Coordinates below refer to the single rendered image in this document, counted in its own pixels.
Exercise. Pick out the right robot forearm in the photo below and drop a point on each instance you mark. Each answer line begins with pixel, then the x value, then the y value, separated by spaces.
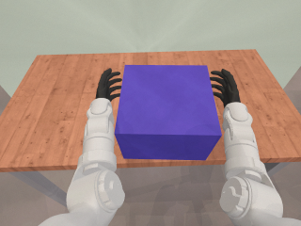
pixel 240 145

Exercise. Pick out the robot left hand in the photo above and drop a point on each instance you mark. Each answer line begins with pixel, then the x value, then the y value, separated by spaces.
pixel 103 89

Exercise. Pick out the left robot forearm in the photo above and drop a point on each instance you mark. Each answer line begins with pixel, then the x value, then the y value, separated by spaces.
pixel 98 141

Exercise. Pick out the robot right hand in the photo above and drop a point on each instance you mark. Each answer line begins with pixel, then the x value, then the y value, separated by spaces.
pixel 230 93

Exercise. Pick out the table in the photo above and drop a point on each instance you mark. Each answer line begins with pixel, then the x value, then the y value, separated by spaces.
pixel 43 125

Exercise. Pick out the carton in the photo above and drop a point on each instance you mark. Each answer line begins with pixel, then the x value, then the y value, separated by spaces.
pixel 167 112

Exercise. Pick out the left robot upper arm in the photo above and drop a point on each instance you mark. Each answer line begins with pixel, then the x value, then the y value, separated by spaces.
pixel 92 200

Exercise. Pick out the right robot upper arm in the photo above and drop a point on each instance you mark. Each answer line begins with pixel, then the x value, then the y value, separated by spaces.
pixel 250 203

